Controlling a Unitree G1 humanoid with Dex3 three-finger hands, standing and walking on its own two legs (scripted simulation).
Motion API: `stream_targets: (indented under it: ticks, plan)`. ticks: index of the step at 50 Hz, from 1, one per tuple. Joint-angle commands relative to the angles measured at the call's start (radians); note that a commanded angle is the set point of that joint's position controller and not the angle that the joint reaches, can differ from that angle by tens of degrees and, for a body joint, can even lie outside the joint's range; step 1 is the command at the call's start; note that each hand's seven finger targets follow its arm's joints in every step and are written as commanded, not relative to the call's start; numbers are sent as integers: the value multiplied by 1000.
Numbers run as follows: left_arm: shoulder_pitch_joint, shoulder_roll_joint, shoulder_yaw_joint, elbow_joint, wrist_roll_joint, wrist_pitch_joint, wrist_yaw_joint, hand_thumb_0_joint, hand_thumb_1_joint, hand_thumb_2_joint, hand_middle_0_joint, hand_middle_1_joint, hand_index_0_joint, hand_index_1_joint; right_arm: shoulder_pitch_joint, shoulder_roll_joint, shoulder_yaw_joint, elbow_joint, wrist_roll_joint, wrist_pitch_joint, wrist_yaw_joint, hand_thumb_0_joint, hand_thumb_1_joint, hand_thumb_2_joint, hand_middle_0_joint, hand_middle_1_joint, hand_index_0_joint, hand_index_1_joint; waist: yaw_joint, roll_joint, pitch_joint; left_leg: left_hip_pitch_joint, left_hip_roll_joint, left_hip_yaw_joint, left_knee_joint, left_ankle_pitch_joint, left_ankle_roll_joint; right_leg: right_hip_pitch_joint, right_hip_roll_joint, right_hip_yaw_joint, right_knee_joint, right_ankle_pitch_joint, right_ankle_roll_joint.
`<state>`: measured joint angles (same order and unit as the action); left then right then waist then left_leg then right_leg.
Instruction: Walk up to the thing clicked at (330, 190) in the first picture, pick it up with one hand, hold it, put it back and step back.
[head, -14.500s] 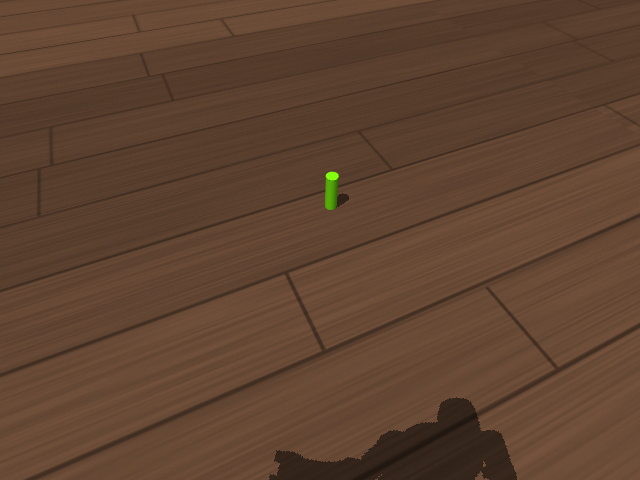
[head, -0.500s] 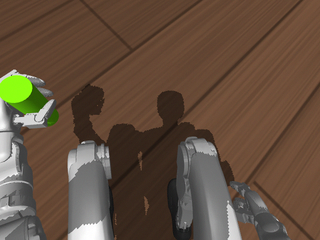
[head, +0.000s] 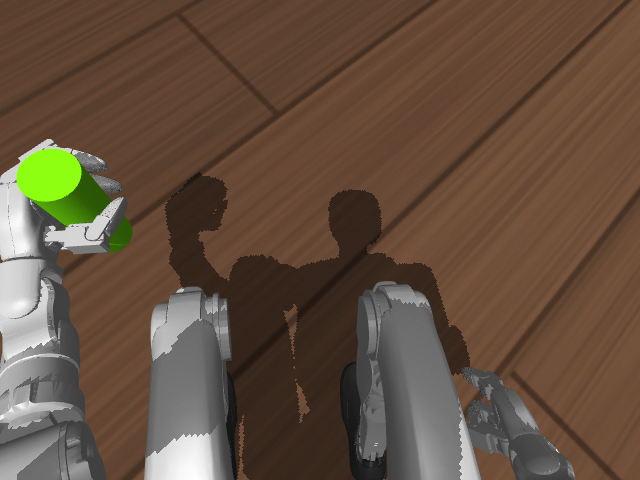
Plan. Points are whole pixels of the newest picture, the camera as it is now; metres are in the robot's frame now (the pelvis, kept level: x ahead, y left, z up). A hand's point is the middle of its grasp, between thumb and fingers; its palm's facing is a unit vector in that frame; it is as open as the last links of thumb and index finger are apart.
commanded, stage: settle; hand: left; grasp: from the side
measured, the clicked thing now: (85, 209) +0.41 +0.27 -0.05
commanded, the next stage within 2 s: lift in 0.02 s
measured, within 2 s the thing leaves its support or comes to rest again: neither
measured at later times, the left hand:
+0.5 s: hand (73, 196) +0.40 +0.25 +0.02, palm faces +0.15 -0.99 -0.04, open 7.3 cm
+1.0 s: hand out of the picture +0.38 +0.24 +0.18, palm faces +0.18 -0.98 -0.05, open 7.3 cm
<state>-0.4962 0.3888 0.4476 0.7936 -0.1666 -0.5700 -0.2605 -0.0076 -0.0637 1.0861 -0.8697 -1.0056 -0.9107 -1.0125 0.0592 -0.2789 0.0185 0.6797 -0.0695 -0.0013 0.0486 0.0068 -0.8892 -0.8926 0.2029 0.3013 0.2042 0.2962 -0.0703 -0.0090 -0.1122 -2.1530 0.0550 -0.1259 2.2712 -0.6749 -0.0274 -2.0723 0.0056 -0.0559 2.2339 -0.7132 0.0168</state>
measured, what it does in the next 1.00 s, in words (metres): rises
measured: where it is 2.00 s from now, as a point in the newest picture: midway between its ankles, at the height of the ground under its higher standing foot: (292, 448)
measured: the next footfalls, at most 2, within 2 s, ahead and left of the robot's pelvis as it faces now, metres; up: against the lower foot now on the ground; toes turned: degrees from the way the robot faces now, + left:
none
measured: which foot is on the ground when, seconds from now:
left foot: down 0.00-1.00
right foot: down 0.00-1.00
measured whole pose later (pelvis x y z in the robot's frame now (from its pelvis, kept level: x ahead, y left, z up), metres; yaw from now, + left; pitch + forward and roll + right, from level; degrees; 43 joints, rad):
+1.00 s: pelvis +0.02 +0.01 +0.16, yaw +3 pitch +29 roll -5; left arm -0.18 0.28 0.27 0.25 -0.21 -0.29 -0.11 -0.01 -0.06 1.08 -0.87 -1.00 -0.91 -1.01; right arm 0.11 -0.24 -0.01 0.60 0.03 -0.03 -0.03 0.01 -0.89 -0.89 0.20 0.30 0.20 0.30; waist -0.02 0.03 -0.17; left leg -1.64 0.06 -0.07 1.76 -0.64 -0.02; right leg -1.56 -0.01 -0.05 1.72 -0.67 0.02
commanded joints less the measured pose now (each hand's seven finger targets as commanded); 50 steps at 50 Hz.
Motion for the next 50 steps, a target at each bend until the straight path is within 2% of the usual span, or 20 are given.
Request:
stream_targets:
  ticks: [1,6,7,10,12,13,14,26,28,32,35,37,39,41,43,45,47,48,49,50]
  plan:
    - [-309,250,58,-260,-35,-102,7,0,412,1321,-1299,-1362,-1287,-1385,108,-192,-72,-63,6,-25,-20,0,-886,-898,200,300,199,300,6,159,-668,491,-25,81,-269,126,48,317,27,-33,-274,176,-54]
    - [-315,240,48,-258,-27,-105,11,0,386,1313,-1286,-1353,-1277,-1375,116,-193,-74,-68,6,-24,-19,0,-888,-899,200,300,199,300,4,161,-699,524,-25,77,-278,163,49,330,26,-35,-270,205,-57]
    - [-320,242,54,-263,-24,-105,12,0,388,1233,-1304,-1375,-1329,-1359,118,-193,-74,-63,5,-24,-19,0,-920,-899,201,299,200,299,8,177,-695,547,-25,74,-285,171,45,312,24,-39,-263,208,-59]
    - [-320,241,46,-271,-24,-106,5,0,321,1233,-1301,-1392,-1324,-1381,113,-192,-76,-66,8,-25,-20,0,-913,-898,200,299,200,299,9,183,-670,536,-26,75,-303,131,44,305,24,-38,-276,173,-61]
    - [-272,264,66,-252,-25,-102,0,0,316,1229,-1306,-1390,-1327,-1379,117,-191,-76,-60,8,-23,-21,0,-917,-899,200,299,200,299,24,172,-681,544,-26,79,-313,119,45,330,26,-34,-290,159,-58]
    - [-314,246,45,-318,-33,-105,-7,0,325,1227,-1307,-1387,-1330,-1375,110,-194,-80,-80,11,-27,-22,0,-916,-898,200,299,200,299,18,183,-711,567,-26,80,-315,137,45,329,24,-35,-289,177,-61]
    - [-320,263,56,-337,-39,-104,-10,0,307,1232,-1303,-1387,-1324,-1378,109,-192,-79,-80,14,-29,-22,0,-914,-898,200,299,200,299,22,189,-724,566,-27,81,-322,131,44,345,24,-31,-293,170,-61]
    - [-202,208,15,-484,-71,-8,4,0,370,1230,-1285,-1371,-1311,-1355,114,-177,-89,-116,53,-41,-48,0,-903,-895,201,299,200,299,28,162,-723,643,-25,67,-430,114,49,419,19,-15,-414,157,-59]
    - [-179,201,17,-527,-78,9,14,0,394,1235,-1277,-1372,-1306,-1354,108,-170,-89,-128,60,-44,-52,0,-899,-894,201,299,200,299,38,158,-718,674,-22,64,-458,111,47,432,17,-11,-442,154,-58]
    - [-127,168,-24,-591,-78,53,34,0,413,1247,-1280,-1379,-1309,-1361,113,-163,-92,-137,73,-44,-61,0,-895,-893,201,299,200,299,33,151,-701,718,-20,61,-505,131,49,487,15,-5,-496,177,-54]
    - [-96,169,-16,-656,-83,80,56,0,439,1239,-1264,-1363,-1293,-1343,107,-153,-93,-154,83,-46,-68,0,-891,-892,201,299,200,299,44,142,-703,755,-19,58,-551,122,49,540,14,2,-545,171,-51]
    - [-79,146,-48,-701,-79,95,72,0,434,1243,-1262,-1362,-1290,-1344,103,-149,-92,-157,87,-47,-70,0,-888,-891,201,299,200,299,46,154,-698,802,-17,55,-581,145,46,563,13,4,-565,193,-52]
    - [-49,158,-38,-747,-76,119,94,0,433,1231,-1259,-1353,-1287,-1335,102,-147,-94,-170,93,-47,-77,0,-887,-891,201,299,200,299,52,144,-699,839,-18,56,-620,144,48,612,12,9,-613,192,-49]
    - [-8,121,-72,-775,-77,137,109,0,420,1228,-1244,-1348,-1272,-1330,109,-140,-97,-174,97,-51,-81,0,-888,-891,201,299,200,299,41,132,-704,881,-17,55,-653,162,47,657,12,10,-649,212,-46]
    - [6,129,-57,-806,-81,149,124,0,433,1224,-1233,-1335,-1260,-1317,107,-137,-97,-177,102,-56,-87,0,-885,-891,201,299,200,299,43,134,-690,926,-17,46,-693,154,45,688,11,10,-681,211,-45]
    - [38,109,-93,-831,-75,166,136,0,434,1213,-1227,-1325,-1254,-1307,108,-127,-95,-181,106,-58,-93,0,-887,-891,201,299,200,299,32,117,-667,943,-20,56,-723,176,47,754,10,18,-734,234,-40]
    - [70,123,-72,-856,-73,183,159,0,408,1224,-1225,-1337,-1252,-1320,110,-117,-93,-186,110,-63,-100,0,-888,-891,201,299,200,299,44,99,-663,977,-23,63,-760,191,48,818,10,29,-785,248,-36]
    - [78,96,-110,-887,-68,187,163,0,419,1215,-1215,-1323,-1242,-1305,120,-112,-91,-184,109,-65,-101,0,-886,-891,201,299,200,299,35,132,-669,1027,-23,58,-788,204,44,832,10,21,-795,261,-38]
    - [92,92,-104,-890,-72,192,171,0,434,1218,-1211,-1320,-1236,-1304,122,-117,-91,-183,110,-67,-102,0,-885,-891,201,299,200,299,42,127,-661,1064,-22,48,-813,215,41,845,10,16,-806,274,-39]
    - [113,68,-136,-878,-69,201,174,0,429,1221,-1214,-1330,-1241,-1312,124,-113,-89,-178,111,-70,-106,0,-888,-892,201,299,200,299,26,119,-628,1080,-22,48,-828,233,41,856,12,13,-829,295,-36]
